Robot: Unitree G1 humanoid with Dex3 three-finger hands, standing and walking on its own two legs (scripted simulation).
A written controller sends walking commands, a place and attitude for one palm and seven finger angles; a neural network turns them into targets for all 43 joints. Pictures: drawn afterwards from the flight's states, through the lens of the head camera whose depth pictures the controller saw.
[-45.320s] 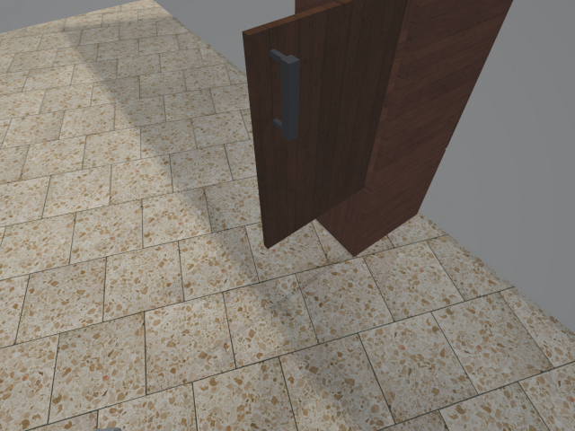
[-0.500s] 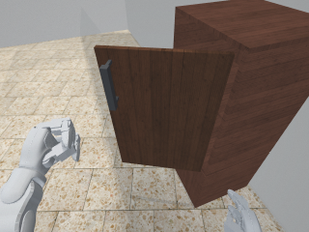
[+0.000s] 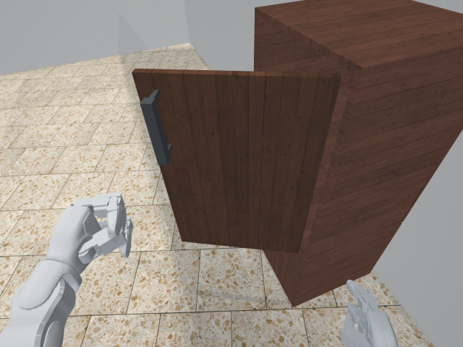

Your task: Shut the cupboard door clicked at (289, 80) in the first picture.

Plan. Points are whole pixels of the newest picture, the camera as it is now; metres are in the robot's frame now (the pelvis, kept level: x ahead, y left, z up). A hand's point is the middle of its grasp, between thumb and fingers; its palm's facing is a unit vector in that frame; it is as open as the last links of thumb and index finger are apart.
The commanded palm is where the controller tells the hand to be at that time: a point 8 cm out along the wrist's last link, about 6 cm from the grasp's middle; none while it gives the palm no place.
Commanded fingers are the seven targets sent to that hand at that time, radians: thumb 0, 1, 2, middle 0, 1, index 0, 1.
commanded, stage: bring the fist close to the handle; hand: left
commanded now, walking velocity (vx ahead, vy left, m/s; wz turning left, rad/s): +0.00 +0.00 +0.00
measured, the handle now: (160, 128) +0.49 +0.21 +0.14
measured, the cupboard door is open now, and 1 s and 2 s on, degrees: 61 61 56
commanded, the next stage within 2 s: push the door shut along its arc in 1.34 s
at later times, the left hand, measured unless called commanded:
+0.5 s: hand (137, 187) +0.32 +0.19 +0.15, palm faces +0.01 -1.00 -0.03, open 3.1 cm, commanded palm +0.29 +0.23 +0.15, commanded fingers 0.00 0.90 0.90 -1.30 -1.50 -1.30 -1.50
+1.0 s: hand (161, 153) +0.40 +0.18 +0.15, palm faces +0.00 -1.00 -0.01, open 3.1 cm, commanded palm +0.36 +0.22 +0.15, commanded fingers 0.00 0.90 0.90 -1.30 -1.50 -1.30 -1.50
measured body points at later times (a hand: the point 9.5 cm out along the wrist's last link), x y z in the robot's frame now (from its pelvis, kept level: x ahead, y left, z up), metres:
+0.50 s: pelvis +0.02 +0.01 +0.00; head +0.00 -0.01 +0.45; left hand +0.31 +0.25 +0.15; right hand +0.19 -0.22 -0.08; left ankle +0.02 +0.12 -0.73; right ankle +0.00 -0.10 -0.73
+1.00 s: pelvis +0.02 +0.01 +0.00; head +0.02 -0.01 +0.45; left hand +0.39 +0.23 +0.15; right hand +0.16 -0.24 -0.10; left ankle +0.02 +0.12 -0.73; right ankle +0.00 -0.10 -0.73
